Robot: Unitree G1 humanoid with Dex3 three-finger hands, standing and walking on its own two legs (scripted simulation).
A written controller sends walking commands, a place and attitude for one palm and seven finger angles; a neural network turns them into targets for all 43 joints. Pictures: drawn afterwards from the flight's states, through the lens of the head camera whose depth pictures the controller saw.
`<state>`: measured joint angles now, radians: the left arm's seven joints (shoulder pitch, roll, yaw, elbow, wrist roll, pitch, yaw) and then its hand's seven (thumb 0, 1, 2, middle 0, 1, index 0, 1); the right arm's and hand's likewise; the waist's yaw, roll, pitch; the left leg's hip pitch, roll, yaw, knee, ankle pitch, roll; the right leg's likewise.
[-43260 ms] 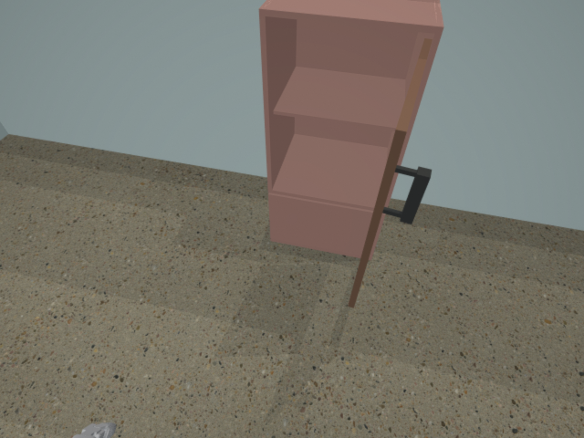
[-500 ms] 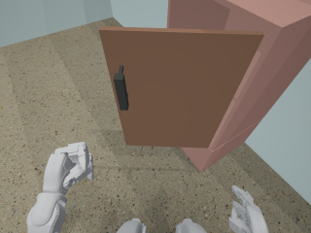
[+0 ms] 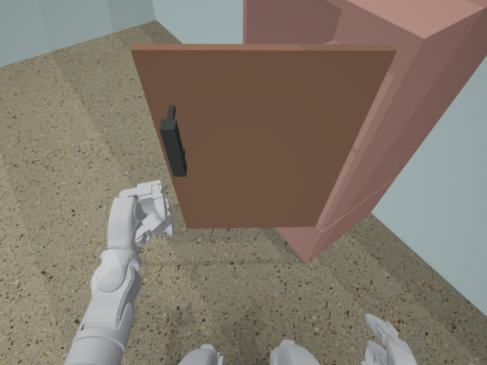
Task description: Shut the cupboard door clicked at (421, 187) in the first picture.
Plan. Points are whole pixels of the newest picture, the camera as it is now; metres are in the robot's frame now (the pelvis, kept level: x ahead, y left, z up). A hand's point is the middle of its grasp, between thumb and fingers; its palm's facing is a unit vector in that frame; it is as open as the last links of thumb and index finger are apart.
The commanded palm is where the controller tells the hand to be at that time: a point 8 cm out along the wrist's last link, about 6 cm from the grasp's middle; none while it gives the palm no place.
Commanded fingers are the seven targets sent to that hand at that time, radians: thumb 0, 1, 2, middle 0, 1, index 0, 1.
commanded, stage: bring the fist close to the handle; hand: left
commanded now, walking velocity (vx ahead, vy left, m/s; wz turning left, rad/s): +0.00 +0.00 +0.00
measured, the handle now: (176, 142) +0.50 +0.15 +0.05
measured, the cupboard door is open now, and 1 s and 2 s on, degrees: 55 55 38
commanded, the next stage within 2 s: push the door shut along its arc in 0.70 s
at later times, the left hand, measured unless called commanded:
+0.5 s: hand (191, 178) +0.41 +0.11 +0.05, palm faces +0.05 -1.00 -0.01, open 3.1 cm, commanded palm +0.38 +0.16 +0.06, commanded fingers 0.00 0.90 0.90 -1.30 -1.50 -1.30 -1.50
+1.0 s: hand (190, 177) +0.41 +0.11 +0.06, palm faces +0.01 -1.00 -0.03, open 3.1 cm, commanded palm +0.40 +0.16 +0.06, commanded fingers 0.00 0.90 0.90 -1.30 -1.50 -1.30 -1.50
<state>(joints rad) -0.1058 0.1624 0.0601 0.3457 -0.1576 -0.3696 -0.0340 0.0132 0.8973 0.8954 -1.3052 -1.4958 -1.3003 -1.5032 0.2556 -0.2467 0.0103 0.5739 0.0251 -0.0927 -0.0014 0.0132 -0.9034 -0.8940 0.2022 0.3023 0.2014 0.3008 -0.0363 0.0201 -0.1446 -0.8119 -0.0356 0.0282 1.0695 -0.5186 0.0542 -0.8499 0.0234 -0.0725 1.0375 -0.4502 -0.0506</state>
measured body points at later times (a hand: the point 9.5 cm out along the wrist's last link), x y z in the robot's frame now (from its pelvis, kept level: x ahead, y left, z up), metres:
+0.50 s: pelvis -0.01 +0.00 +0.00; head +0.07 +0.00 +0.44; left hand +0.40 +0.16 +0.06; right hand +0.06 -0.25 -0.12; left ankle +0.00 +0.08 -0.66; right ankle +0.03 -0.09 -0.66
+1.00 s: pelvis -0.02 +0.00 +0.00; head +0.07 +0.00 +0.44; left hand +0.41 +0.16 +0.06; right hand +0.08 -0.26 -0.12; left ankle +0.00 +0.08 -0.66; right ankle +0.03 -0.09 -0.66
